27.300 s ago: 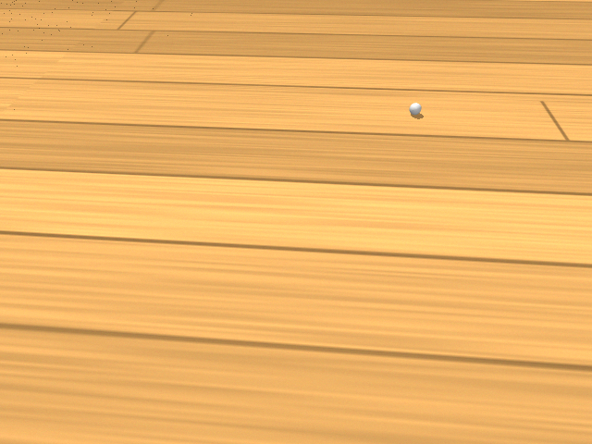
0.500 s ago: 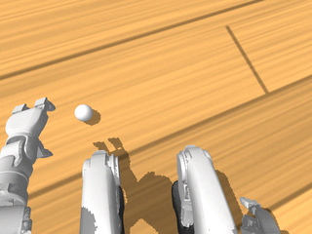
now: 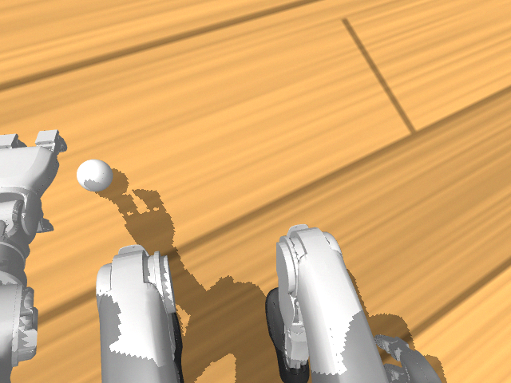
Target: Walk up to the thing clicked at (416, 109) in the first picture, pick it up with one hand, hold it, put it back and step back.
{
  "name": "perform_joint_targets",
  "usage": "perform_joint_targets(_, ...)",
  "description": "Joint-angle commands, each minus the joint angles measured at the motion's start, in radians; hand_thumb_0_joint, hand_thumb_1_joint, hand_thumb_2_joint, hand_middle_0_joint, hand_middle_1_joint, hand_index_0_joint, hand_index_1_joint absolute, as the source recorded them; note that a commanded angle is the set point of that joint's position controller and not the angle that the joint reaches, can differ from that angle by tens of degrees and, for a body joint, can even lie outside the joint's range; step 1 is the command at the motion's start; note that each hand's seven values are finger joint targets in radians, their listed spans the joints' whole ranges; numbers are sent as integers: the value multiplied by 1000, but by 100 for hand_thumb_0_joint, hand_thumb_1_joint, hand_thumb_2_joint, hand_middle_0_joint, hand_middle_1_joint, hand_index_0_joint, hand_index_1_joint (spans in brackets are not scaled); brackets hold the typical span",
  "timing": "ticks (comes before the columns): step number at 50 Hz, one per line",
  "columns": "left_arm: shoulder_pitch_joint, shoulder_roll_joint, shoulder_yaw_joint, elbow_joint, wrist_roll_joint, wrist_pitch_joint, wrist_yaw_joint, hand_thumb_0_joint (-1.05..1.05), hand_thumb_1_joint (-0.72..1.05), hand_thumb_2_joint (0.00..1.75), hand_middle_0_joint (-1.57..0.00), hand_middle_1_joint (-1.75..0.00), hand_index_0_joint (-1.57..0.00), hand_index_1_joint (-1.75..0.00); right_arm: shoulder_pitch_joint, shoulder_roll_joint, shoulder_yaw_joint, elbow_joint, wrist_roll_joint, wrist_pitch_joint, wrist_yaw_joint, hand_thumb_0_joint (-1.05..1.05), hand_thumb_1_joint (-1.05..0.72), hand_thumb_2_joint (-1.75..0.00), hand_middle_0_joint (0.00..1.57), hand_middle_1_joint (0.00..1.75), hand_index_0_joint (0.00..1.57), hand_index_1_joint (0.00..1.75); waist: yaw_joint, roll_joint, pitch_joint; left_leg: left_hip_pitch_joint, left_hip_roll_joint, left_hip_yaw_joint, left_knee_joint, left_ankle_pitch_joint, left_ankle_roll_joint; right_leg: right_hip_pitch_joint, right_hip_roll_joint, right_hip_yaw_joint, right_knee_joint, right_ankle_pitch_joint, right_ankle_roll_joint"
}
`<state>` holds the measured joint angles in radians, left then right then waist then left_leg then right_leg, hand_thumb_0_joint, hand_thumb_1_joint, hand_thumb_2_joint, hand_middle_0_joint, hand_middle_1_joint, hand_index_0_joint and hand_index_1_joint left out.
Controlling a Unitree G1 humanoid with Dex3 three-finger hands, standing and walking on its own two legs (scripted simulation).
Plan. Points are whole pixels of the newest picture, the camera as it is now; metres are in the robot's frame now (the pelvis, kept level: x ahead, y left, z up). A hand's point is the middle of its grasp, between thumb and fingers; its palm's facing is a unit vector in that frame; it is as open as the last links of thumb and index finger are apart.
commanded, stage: rise first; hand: left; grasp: from above
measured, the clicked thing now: (95, 175) +0.51 +0.27 -0.32
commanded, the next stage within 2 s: none
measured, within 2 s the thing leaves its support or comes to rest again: neither
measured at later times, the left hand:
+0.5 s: hand (55, 182) +0.45 +0.30 -0.19, palm faces -0.46 -0.07 -0.89, open 14.1 cm
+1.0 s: hand (57, 181) +0.46 +0.30 -0.21, palm faces -0.46 -0.07 -0.89, open 14.2 cm
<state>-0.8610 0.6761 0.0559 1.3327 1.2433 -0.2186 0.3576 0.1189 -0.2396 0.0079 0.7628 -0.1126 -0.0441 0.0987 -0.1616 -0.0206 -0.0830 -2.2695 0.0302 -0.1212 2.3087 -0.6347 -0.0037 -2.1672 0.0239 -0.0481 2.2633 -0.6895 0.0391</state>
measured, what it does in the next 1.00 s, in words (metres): stands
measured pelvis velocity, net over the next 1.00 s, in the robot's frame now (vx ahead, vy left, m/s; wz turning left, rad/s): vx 0.01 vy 0.00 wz -0.05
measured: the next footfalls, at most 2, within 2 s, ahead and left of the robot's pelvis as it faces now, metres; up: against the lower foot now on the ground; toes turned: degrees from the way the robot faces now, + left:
none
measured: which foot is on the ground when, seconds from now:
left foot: down 0.00-1.00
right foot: down 0.00-1.00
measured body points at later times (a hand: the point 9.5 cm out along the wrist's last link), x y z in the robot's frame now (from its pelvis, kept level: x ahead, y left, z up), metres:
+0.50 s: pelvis +0.01 +0.00 -0.02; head +0.25 +0.06 +0.35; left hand +0.47 +0.30 -0.14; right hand +0.06 -0.28 -0.13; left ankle +0.09 +0.13 -0.32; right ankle +0.10 -0.13 -0.32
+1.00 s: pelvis +0.01 +0.00 -0.03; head +0.25 +0.07 +0.34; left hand +0.48 +0.30 -0.16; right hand +0.06 -0.27 -0.14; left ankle +0.09 +0.13 -0.32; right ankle +0.10 -0.13 -0.32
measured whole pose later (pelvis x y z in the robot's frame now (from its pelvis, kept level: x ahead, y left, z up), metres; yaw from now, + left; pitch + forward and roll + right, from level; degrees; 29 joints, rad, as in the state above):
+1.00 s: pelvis +0.01 +0.00 -0.03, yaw -3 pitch +33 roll -8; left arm -0.94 0.78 0.10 1.45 1.25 -0.21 0.40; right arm 0.12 -0.26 0.09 0.75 -0.16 -0.05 0.13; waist -0.23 -0.04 -0.02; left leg -2.34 0.03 -0.17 2.42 -0.67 -0.02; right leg -2.24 0.05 -0.08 2.35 -0.70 0.04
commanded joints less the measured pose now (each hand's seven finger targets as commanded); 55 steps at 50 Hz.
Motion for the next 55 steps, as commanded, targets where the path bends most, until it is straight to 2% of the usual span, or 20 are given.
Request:
perform_joint_targets(1,-316,245,46,-94,-13,7,56,0,-51,98,-10,-98,-10,-98,183,-235,-68,-18,-8,-10,-8,0,-90,-90,20,30,20,30,-14,216,-647,535,-20,82,-218,80,31,248,29,-91,-251,149,-74)
perform_joint_targets(6,-335,269,62,-91,-2,14,69,0,-53,99,-8,-100,-9,-100,201,-236,-57,-10,-15,-8,0,0,-91,-90,20,30,20,30,-17,252,-680,537,-15,89,-189,144,31,282,34,-91,-226,219,-71)
perform_joint_targets(8,-344,295,81,-95,-2,16,72,0,-53,100,-7,-100,-8,-100,204,-247,-56,-10,-16,-8,1,0,-90,-90,20,30,20,30,-15,275,-680,552,-11,80,-189,140,26,251,32,-100,-204,210,-75)
perform_joint_targets(11,-347,276,67,-85,0,18,70,0,-55,102,-7,-100,-7,-100,199,-250,-54,-15,-18,-5,4,0,-90,-90,20,30,20,30,-29,303,-659,555,-8,65,-200,109,21,214,34,-110,-190,185,-80)
perform_joint_targets(13,-342,290,71,-76,-7,23,70,0,-55,101,-6,-102,-6,-102,194,-249,-51,-16,-17,-4,5,0,-90,-90,20,30,20,30,-23,280,-647,517,-9,79,-184,99,29,228,38,-104,-208,179,-77)
perform_joint_targets(18,-333,285,68,-75,-20,26,60,0,-54,100,-6,-102,-7,-101,218,-255,-41,-15,-21,-4,10,0,-90,-90,20,30,20,30,-40,260,-644,513,-6,76,-162,145,31,262,36,-106,-196,229,-70)
perform_joint_targets(19,-340,304,73,-80,-22,23,61,0,-54,100,-6,-102,-7,-101,208,-256,-42,-17,-19,-4,10,0,-90,-90,20,30,20,30,-31,274,-652,510,-4,76,-158,141,30,257,39,-106,-192,225,-71)
perform_joint_targets(20,-348,302,74,-83,-21,22,61,0,-54,100,-7,-101,-7,-101,221,-262,-41,-16,-23,-4,10,0,-90,-90,20,30,20,30,-44,267,-649,510,-5,72,-158,137,31,257,38,-108,-193,224,-69)
perform_joint_targets(21,-349,302,67,-78,-22,17,60,0,-55,100,-6,-103,-7,-102,211,-254,-37,-15,-21,-3,12,0,-90,-90,20,30,20,30,-39,280,-640,485,-6,75,-157,124,30,263,40,-106,-190,214,-71)
perform_joint_targets(24,-345,314,75,-74,-19,13,60,0,-54,100,-6,-103,-7,-102,220,-257,-28,-20,-24,-1,14,0,-90,-90,20,30,20,30,-46,251,-640,468,-5,75,-142,135,34,286,43,-109,-193,227,-66)
perform_joint_targets(26,-342,320,80,-69,-18,11,63,0,-55,101,-6,-103,-7,-102,213,-262,-28,-16,-23,-1,14,0,-90,-90,20,30,20,30,-35,281,-645,489,-6,73,-147,133,29,263,43,-110,-180,220,-72)
perform_joint_targets(27,-353,315,78,-71,-15,8,66,0,-55,101,-6,-102,-7,-102,212,-266,-26,-19,-28,-1,14,0,-90,-90,20,30,20,30,-48,293,-642,488,-7,70,-144,124,27,251,43,-115,-174,214,-71)
perform_joint_targets(34,-368,327,71,-49,-5,6,80,0,-55,100,-6,-102,-7,-102,211,-272,-15,-19,-32,-1,15,0,-90,-90,20,30,20,30,-54,293,-634,474,-7,67,-134,116,28,240,48,-121,-167,211,-72)
perform_joint_targets(35,-355,322,73,-35,-10,8,83,0,-61,107,-7,-98,-4,-101,210,-272,-15,-19,-30,-3,16,0,-91,-90,20,30,20,30,-52,298,-608,476,-8,66,-139,115,26,224,43,-121,-161,208,-74)
perform_joint_targets(37,-356,322,70,-29,-8,12,83,0,-56,102,-7,-101,-7,-101,214,-274,-14,-19,-31,-6,18,0,-90,-90,20,30,20,30,-61,288,-607,475,-5,65,-131,123,28,233,47,-125,-164,220,-72)
perform_joint_targets(38,-373,343,82,-47,-8,11,88,0,-56,102,-7,-100,-6,-101,206,-277,-11,-18,-32,-4,18,0,-90,-90,20,30,20,30,-53,301,-620,474,-7,64,-133,120,27,230,46,-125,-159,213,-73)
perform_joint_targets(41,-354,331,78,-36,-7,16,87,0,-56,102,-7,-100,-7,-101,209,-273,-8,-20,-36,-5,20,0,-90,-90,20,30,20,30,-55,312,-624,486,-8,64,-133,125,24,238,46,-126,-155,218,-74)
perform_joint_targets(50,-375,354,71,-13,-8,2,78,0,-56,102,-7,-101,-6,-101,207,-276,5,-20,-42,-7,21,0,-90,-90,20,30,20,30,-77,283,-600,431,-8,63,-99,114,31,253,49,-122,-161,215,-65)
perform_joint_targets(51,-375,366,84,-14,-7,-1,80,0,-56,102,-7,-101,-6,-102,212,-281,7,-20,-44,-7,21,0,-90,-90,20,30,20,30,-76,285,-604,437,-9,60,-103,120,29,252,49,-127,-155,218,-66)
perform_joint_targets(55,-379,373,80,-8,-3,-8,79,0,-56,102,-7,-101,-6,-101,200,-286,9,-25,-43,-9,22,0,-90,-90,20,30,20,30,-73,305,-594,457,-8,50,-110,105,24,217,50,-138,-141,201,-71)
